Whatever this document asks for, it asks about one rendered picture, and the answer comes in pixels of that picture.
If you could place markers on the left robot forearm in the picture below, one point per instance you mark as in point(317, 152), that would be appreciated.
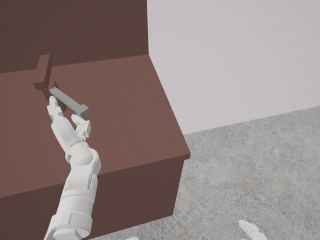
point(72, 220)

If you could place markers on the tap lever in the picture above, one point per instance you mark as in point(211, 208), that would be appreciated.
point(81, 110)

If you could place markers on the counter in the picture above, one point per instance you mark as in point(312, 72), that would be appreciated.
point(97, 53)

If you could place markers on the robot left hand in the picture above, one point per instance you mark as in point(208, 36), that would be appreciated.
point(62, 128)

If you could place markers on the robot right hand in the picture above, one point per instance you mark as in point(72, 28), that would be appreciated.
point(251, 230)

